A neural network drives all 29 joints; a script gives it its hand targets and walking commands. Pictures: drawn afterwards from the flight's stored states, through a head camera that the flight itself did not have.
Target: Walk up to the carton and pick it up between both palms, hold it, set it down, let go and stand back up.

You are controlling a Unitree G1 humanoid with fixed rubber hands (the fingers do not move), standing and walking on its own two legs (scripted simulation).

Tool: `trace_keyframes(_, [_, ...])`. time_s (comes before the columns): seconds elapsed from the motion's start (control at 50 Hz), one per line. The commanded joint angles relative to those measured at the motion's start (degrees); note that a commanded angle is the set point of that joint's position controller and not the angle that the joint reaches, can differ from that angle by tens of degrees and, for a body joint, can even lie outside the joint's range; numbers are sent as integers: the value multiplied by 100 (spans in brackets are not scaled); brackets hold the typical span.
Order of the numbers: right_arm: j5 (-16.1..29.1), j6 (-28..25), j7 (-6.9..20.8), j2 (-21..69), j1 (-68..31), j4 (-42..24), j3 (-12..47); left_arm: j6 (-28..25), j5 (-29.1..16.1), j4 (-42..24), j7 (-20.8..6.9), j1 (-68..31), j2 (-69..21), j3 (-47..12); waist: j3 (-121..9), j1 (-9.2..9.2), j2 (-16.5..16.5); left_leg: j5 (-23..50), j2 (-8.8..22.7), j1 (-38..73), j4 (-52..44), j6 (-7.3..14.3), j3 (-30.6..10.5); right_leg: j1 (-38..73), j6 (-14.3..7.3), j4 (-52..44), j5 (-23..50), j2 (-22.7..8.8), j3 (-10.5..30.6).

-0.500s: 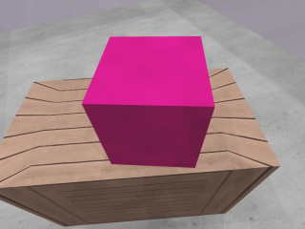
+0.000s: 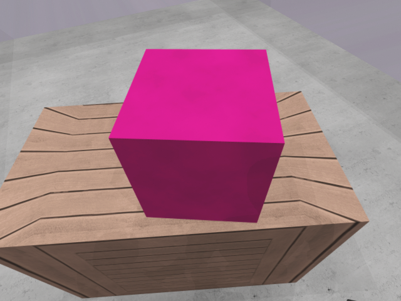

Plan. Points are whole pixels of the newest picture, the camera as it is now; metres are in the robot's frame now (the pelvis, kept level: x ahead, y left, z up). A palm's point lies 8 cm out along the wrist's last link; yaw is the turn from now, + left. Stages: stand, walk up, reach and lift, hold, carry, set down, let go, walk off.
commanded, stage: stand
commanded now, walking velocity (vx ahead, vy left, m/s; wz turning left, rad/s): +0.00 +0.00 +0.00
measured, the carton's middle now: (202, 138) +0.46 +0.01 +0.04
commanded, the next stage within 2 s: none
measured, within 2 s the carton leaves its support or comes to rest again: neither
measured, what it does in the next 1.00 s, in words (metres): stands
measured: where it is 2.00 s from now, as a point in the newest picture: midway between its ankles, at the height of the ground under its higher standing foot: outside the picture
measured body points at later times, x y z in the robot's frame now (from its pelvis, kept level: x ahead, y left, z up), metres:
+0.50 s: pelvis -0.01 +0.00 +0.00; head +0.01 -0.01 +0.45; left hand +0.05 +0.30 -0.13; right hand +0.05 -0.29 -0.14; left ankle +0.02 +0.13 -0.75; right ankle -0.04 -0.13 -0.75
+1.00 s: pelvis -0.01 +0.00 +0.00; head +0.01 +0.00 +0.45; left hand +0.04 +0.31 -0.13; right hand +0.06 -0.30 -0.14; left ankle +0.02 +0.13 -0.75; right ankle -0.04 -0.13 -0.75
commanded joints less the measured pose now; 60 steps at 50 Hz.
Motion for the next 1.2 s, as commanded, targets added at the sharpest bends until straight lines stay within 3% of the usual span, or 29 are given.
trace_keyframes(0.0, [6,-128,-106,-1180,-115,-253,-230,-105,12,-196,35,-13,1199,231,-204,-38,82,1506,744,314,-113,224,-534,-461,-122,-240,1200,-743,442])
trace_keyframes(0.02, [-3,-132,-122,-1142,45,-207,-201,-123,34,-176,32,-68,1333,263,-459,-114,-232,1369,823,548,-101,278,-626,-452,-109,-228,1016,-731,404])
trace_keyframes(0.04, [17,-112,-67,-1125,-127,-295,-210,-123,2,-156,79,49,1076,216,-386,-45,227,1407,823,422,-54,265,-527,-273,-129,-297,1059,-753,367])
trace_keyframes(0.08, [55,-81,-65,-1247,-138,-250,-269,-73,24,-185,77,-83,903,157,-15,-82,371,1180,742,218,-223,132,-515,-461,-158,-266,936,-808,439])
trace_keyframes(0.16, [11,-86,-107,-968,-68,-239,-155,-54,-9,-222,61,61,1175,208,-258,14,-319,1092,766,288,-161,205,-535,-202,-107,-311,1061,-727,302])
trace_keyframes(0.22, [34,-91,-82,-1157,-32,-187,-202,-73,-5,-159,79,-58,1042,196,-163,-103,104,803,777,337,-208,207,-555,-441,-167,-428,756,-801,513])
trace_keyframes(0.24, [12,-76,-64,-1153,12,-128,-223,-113,-52,-219,96,-135,1188,224,-117,-72,-279,992,765,239,-227,248,-617,-351,-108,-309,888,-744,423])
trace_keyframes(0.28, [-70,-128,-91,-943,87,-208,-160,-106,-9,-244,54,-6,863,180,-514,-19,153,1357,762,640,-115,197,-504,-318,-150,-273,997,-775,356])
trace_keyframes(0.34, [-57,-83,-64,-893,-11,-252,-170,-84,-22,-244,58,-19,1140,236,-285,-41,-123,927,758,343,-192,166,-506,-304,-158,-320,697,-746,383])
trace_keyframes(0.36, [-28,-76,-106,-909,89,-197,-122,-88,0,-258,46,-89,1111,237,-166,-57,108,954,756,251,-176,140,-506,-314,-144,-378,768,-740,472])
trace_keyframes(0.4, [-30,-70,-112,-928,138,-227,-153,-60,-39,-267,45,-131,992,215,-205,-44,-331,969,762,258,-257,222,-562,-259,-122,-304,814,-759,433])
trace_keyframes(0.44, [30,-83,-70,-1073,300,-171,-197,-28,27,-259,64,-110,955,205,-28,-206,116,632,730,280,-174,197,-518,-452,-97,-448,484,-751,446])
trace_keyframes(0.46, [-60,-25,-77,-949,43,-245,-141,-40,-17,-273,86,-99,1251,258,-113,7,-1,609,745,96,-245,188,-497,-322,-135,-298,499,-782,481])
trace_keyframes(0.5, [0,-36,-93,-886,221,-176,-183,-54,13,-245,47,-107,822,138,-79,-97,-168,575,683,203,-300,135,-546,-401,-145,-368,446,-717,398])
trace_keyframes(0.54, [-7,-15,-117,-1091,248,-195,-220,-14,-30,-209,33,75,952,176,-274,42,52,398,678,84,-298,181,-460,-133,-81,-304,496,-721,335])
trace_keyframes(0.58, [18,-44,-76,-928,147,-209,-173,-3,-46,-249,60,12,1030,205,-78,36,-166,143,676,-95,-369,191,-638,-238,-141,-277,332,-674,317])
trace_keyframes(0.62, [-29,-73,-103,-1170,227,-260,-195,-64,32,-319,41,-166,1084,254,-81,-27,271,648,681,123,-311,130,-522,-459,-175,-278,405,-754,476])
trace_keyframes(0.7, [-40,-97,-69,-1118,19,-268,-218,-63,-11,-299,73,3,1044,228,-173,75,-203,697,789,114,-251,196,-591,-240,-166,-337,446,-731,372])
trace_keyframes(0.74, [21,-109,-72,-1015,287,-216,-207,-44,-36,-271,44,-41,961,197,21,-105,-400,599,767,135,-306,189,-690,-418,-128,-396,398,-724,449])
trace_keyframes(0.76, [-54,-67,-65,-921,48,-294,-135,-72,-17,-295,31,34,1053,229,-312,76,-30,690,742,136,-266,164,-587,-172,-151,-325,364,-743,335])
trace_keyframes(0.78, [25,-97,-99,-1206,283,-212,-219,-56,-61,-250,38,68,1097,224,-172,-19,100,478,747,112,-292,198,-612,-260,-182,-438,520,-793,510])
trace_keyframes(0.84, [4,-55,-32,-1005,158,-306,-139,-61,-35,-319,65,63,1227,272,-153,-11,-17,452,695,175,-234,184,-532,-329,-176,-370,436,-730,440])
trace_keyframes(0.86, [-36,-25,-66,-946,180,-224,-170,-84,36,-276,85,-110,1266,254,-259,-156,82,701,701,292,-286,153,-518,-380,-154,-347,571,-796,522])
trace_keyframes(0.9, [-23,-56,-73,-1183,115,-258,-227,-49,43,-219,50,-72,1244,272,53,-23,-255,527,740,67,-279,184,-578,-439,-125,-349,542,-767,404])
trace_keyframes(0.92, [4,-66,-64,-990,107,-305,-164,-56,16,-241,44,-41,991,224,17,-53,114,469,721,81,-346,128,-547,-417,-171,-342,437,-755,404])
trace_keyframes(0.96, [-13,-92,-64,-1211,64,-283,-221,-91,6,-325,23,-101,914,216,-170,-49,167,521,617,75,-288,169,-533,-239,-136,-376,612,-706,356])
trace_keyframes(1.08, [20,-65,-95,-976,302,-244,-159,-79,-8,-294,71,161,1178,197,-243,-129,-395,1000,786,326,-216,266,-690,-355,-71,-330,935,-748,339])
trace_keyframes(1.14, [19,-75,-88,-1319,192,-258,-247,-90,-20,-234,78,179,1095,190,-403,-55,185,1292,734,354,-97,203,-539,-264,-88,-253,1009,-784,353])
trace_keyframes(1.18, [2,-87,-60,-1141,188,-221,-228,-98,-29,-212,91,-14,1282,230,-370,-77,56,1248,752,338,-130,208,-556,-244,-139,-162,1175,-792,371])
